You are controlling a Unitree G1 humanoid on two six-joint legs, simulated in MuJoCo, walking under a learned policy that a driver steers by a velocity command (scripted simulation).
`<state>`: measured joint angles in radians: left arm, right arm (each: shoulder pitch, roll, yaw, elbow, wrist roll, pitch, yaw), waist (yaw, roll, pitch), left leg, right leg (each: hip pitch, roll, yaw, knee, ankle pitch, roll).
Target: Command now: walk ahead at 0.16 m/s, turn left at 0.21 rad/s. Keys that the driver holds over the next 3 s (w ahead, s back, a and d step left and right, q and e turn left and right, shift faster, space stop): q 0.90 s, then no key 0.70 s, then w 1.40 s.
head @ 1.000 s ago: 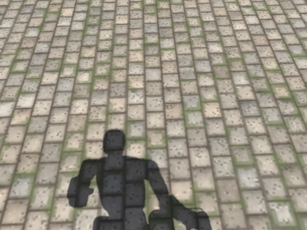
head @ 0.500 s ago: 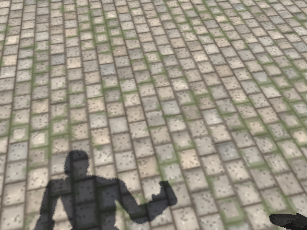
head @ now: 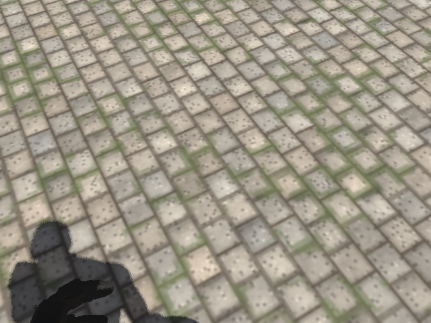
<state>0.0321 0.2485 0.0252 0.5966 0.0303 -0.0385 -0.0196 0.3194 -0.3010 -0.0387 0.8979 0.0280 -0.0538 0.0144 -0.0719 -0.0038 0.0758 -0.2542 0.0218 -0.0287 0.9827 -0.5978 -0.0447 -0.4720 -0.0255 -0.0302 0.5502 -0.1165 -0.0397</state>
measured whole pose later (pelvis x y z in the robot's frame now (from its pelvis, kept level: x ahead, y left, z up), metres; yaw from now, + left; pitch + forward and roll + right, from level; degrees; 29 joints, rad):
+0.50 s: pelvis +0.06 +0.04 +0.01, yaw +16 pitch +2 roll -3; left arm 0.06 0.31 0.09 0.80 0.01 0.03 0.05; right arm 0.22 -0.30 -0.07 0.73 0.00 0.01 -0.01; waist -0.02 -0.03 0.05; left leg -0.32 -0.01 -0.02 0.51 -0.23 0.06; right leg -0.53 0.00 0.00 1.08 -0.44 0.04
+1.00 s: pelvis +0.09 +0.01 +0.02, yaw +34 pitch +1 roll +0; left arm 0.13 0.28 0.07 0.82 0.01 -0.01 0.02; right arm 0.17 -0.37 -0.10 0.68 0.01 0.05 -0.03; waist 0.01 0.05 0.05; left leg -0.50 -0.10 -0.14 1.09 -0.47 -0.06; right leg -0.22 0.00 0.01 0.44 -0.24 -0.01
